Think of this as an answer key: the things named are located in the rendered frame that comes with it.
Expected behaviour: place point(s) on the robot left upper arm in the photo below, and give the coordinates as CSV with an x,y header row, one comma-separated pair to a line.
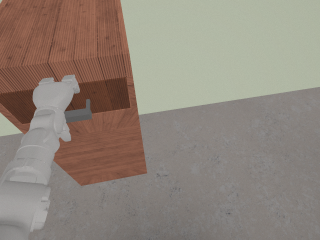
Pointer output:
x,y
23,208

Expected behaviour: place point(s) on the cabinet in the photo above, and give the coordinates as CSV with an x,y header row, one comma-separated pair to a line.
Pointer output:
x,y
86,38

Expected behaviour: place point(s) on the robot left hand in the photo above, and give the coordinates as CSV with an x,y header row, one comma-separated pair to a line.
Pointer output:
x,y
56,94

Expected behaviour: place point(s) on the left robot forearm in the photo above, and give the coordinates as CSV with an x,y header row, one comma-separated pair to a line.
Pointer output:
x,y
34,157

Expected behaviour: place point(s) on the drawer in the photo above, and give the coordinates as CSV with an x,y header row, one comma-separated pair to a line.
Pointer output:
x,y
105,95

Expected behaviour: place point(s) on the handle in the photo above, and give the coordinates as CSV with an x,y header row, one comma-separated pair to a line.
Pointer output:
x,y
79,114

